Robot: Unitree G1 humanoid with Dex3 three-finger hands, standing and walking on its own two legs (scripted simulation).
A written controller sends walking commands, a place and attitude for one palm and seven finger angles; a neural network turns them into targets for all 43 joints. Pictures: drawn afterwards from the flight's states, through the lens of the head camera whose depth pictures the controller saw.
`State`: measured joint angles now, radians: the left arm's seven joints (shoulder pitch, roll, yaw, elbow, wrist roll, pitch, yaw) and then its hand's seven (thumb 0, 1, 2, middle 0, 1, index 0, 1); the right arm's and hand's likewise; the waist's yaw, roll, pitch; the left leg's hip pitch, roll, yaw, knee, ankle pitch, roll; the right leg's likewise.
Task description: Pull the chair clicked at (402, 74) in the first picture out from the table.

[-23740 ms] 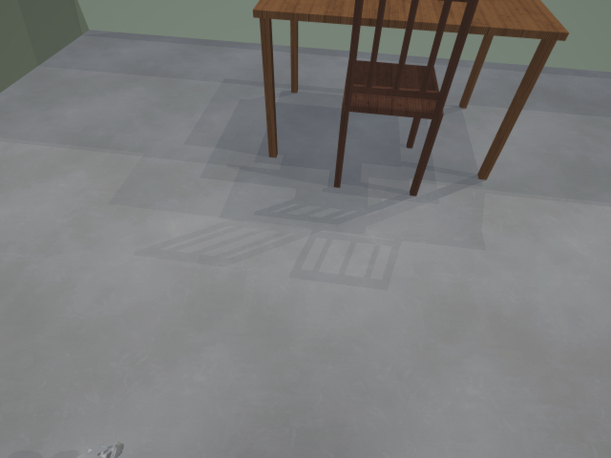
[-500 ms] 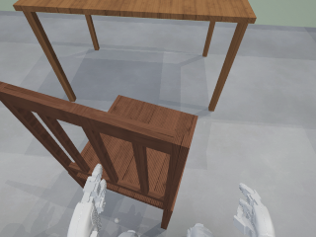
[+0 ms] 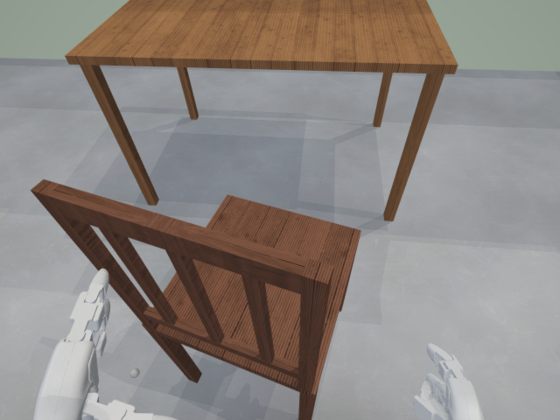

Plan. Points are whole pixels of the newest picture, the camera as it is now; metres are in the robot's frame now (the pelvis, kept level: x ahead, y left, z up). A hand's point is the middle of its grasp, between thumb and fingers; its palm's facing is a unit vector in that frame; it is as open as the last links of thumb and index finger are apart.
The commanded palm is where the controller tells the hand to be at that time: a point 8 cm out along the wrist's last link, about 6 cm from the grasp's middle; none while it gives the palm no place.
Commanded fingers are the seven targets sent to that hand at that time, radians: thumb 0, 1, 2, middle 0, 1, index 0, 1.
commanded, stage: draw the hand back to the body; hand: left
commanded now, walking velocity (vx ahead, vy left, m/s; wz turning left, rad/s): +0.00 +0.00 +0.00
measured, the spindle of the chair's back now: (200, 301) +0.30 +0.16 -0.03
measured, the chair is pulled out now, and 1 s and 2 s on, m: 0.61 0.61 0.61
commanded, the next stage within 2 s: step back with the hand held close in 0.92 s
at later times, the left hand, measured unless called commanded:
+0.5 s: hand (33, 293) +0.20 +0.25 +0.19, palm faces +0.46 -0.77 -0.45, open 10.0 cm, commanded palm +0.15 +0.29 +0.22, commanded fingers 0.00 0.86 0.88 -0.19 -0.29 -0.19 -0.29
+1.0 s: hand (20, 278) +0.21 +0.26 +0.21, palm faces +0.48 -0.76 -0.43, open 7.5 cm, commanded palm +0.16 +0.29 +0.22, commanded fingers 0.00 0.90 0.90 -0.20 -0.30 -0.20 -0.30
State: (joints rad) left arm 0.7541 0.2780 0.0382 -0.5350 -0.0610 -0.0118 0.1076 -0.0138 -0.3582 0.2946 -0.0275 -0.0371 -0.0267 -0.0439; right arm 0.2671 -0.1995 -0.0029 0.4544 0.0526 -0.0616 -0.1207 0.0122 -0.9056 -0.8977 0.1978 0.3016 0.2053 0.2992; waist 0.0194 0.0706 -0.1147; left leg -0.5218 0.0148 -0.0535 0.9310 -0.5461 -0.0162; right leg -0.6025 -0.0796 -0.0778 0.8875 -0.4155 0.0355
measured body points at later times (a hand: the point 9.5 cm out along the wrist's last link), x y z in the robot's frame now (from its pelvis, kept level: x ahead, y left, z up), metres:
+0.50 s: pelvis +0.02 -0.01 +0.04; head +0.01 -0.04 +0.49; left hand +0.17 +0.29 +0.22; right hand +0.21 -0.23 -0.04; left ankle -0.04 +0.13 -0.69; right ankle +0.02 -0.14 -0.69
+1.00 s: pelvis +0.01 -0.01 +0.05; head +0.00 -0.04 +0.50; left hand +0.18 +0.29 +0.23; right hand +0.19 -0.24 -0.05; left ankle -0.04 +0.13 -0.69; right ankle +0.02 -0.14 -0.69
